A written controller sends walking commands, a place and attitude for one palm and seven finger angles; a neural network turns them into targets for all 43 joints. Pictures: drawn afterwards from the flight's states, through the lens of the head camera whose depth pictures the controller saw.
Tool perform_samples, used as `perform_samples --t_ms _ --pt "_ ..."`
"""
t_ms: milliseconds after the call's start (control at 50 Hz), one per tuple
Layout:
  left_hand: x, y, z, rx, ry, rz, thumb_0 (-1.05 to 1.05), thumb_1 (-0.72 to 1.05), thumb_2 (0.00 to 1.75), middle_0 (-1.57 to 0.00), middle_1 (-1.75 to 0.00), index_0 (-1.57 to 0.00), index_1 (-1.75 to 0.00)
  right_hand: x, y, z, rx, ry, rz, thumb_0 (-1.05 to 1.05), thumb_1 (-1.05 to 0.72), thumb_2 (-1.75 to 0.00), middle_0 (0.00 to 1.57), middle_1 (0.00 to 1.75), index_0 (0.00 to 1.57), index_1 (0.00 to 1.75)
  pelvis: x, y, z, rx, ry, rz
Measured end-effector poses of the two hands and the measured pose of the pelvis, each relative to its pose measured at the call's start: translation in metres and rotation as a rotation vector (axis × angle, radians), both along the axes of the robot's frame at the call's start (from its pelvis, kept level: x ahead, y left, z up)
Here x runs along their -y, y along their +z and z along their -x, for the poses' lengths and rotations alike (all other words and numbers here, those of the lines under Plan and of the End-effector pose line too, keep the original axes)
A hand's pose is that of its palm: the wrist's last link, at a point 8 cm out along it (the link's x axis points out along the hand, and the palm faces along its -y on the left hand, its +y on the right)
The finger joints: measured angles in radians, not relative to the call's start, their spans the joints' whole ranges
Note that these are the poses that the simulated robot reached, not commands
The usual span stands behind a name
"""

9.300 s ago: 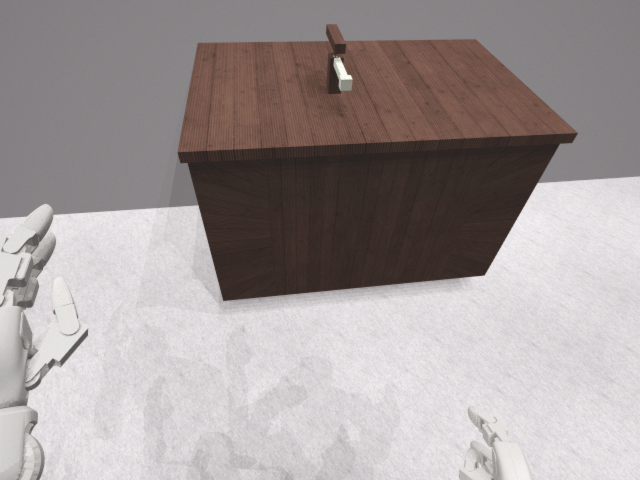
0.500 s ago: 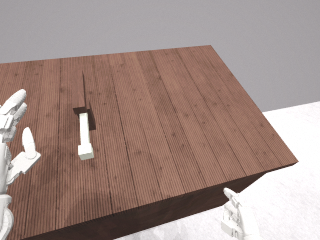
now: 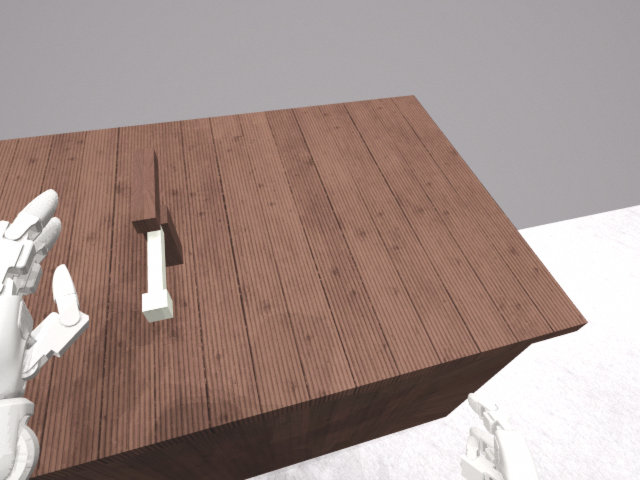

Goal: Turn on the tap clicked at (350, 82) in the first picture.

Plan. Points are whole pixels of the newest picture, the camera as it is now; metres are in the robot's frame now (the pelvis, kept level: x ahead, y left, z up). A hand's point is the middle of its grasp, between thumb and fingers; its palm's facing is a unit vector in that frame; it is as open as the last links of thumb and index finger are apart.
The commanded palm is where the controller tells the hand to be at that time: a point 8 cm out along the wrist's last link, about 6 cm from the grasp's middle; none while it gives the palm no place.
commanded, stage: shuffle to correct the standing spot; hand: left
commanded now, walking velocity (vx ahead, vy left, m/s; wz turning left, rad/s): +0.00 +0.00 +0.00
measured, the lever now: (157, 305) +0.29 +0.23 +0.05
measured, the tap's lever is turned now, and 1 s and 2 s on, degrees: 0 0 0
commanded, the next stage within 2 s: come to a stop and stand still in 1.02 s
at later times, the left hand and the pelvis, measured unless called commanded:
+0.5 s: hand (126, 340) +0.20 +0.19 +0.16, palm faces +0.27 -0.85 -0.46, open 7.4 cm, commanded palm +0.14 +0.23 +0.17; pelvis -0.03 -0.04 -0.01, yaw -1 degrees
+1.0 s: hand (125, 454) +0.12 +0.15 +0.18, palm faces +0.32 -0.86 -0.40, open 7.4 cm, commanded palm +0.06 +0.19 +0.17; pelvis -0.11 -0.08 +0.00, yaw -1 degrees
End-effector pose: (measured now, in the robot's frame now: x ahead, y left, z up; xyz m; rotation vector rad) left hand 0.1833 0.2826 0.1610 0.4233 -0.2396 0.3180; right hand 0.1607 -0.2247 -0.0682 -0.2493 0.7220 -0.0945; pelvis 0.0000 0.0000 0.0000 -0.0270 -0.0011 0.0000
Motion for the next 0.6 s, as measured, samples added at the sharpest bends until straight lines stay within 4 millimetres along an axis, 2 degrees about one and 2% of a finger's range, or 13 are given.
perform_samples --t_ms 160,300,420,600 --pt "0.008 0.016 0.001 0.041 -0.018 -0.049 0.01 0.89 0.9 -0.21 -0.3 -0.22 -0.31 0.011 0.002 -0.002 0.011 -0.008 0.003 0.01 -0.9 -0.89 0.2 0.3 0.2 0.3 0.009 0.001 -0.001 -0.003 -0.001 -0.001" --pt "0.014 0.013 0.001 0.029 -0.019 -0.045 0.01 0.89 0.9 -0.21 -0.3 -0.21 -0.3 0.015 0.005 -0.005 0.028 0.001 -0.006 0.01 -0.9 -0.89 0.2 0.3 0.2 0.3 0.017 0.001 0.005 -0.012 -0.014 -0.007" --pt "0.034 0.011 0.007 0.019 -0.064 -0.06 0.01 0.89 0.9 -0.21 -0.3 -0.21 -0.3 0.02 0.003 -0.002 0.035 0.025 -0.018 0.01 -0.9 -0.89 0.2 0.3 0.2 0.3 0.03 -0.002 0.017 -0.021 -0.018 -0.009" --pt "0.069 0.031 0.036 0.055 -0.127 -0.2 0.01 0.89 0.9 -0.21 -0.3 -0.22 -0.31 0.047 -0.015 0.022 0.021 0.039 -0.026 0.01 -0.9 -0.89 0.2 0.3 0.2 0.3 0.06 -0.01 0.04 -0.027 -0.007 0.006"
